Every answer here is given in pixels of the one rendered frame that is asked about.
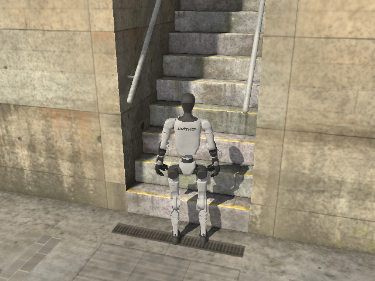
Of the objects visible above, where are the stairs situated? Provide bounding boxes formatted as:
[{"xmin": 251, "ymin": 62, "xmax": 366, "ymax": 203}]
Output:
[{"xmin": 126, "ymin": 0, "xmax": 266, "ymax": 232}]

